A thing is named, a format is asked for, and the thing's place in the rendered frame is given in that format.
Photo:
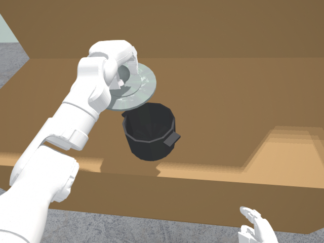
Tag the lid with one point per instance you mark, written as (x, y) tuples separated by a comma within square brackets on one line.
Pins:
[(135, 92)]

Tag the left robot forearm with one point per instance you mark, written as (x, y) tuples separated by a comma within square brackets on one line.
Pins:
[(74, 119)]

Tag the knob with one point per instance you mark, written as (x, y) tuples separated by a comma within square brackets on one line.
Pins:
[(124, 73)]

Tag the left robot upper arm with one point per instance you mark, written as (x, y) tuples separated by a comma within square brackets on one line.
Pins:
[(47, 177)]

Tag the robot right hand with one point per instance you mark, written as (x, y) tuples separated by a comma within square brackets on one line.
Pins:
[(262, 230)]

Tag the pot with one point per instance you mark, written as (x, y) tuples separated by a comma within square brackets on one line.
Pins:
[(150, 131)]

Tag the table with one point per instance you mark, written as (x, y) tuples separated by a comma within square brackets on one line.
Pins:
[(244, 80)]

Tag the robot left hand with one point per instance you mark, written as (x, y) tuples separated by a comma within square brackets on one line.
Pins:
[(123, 52)]

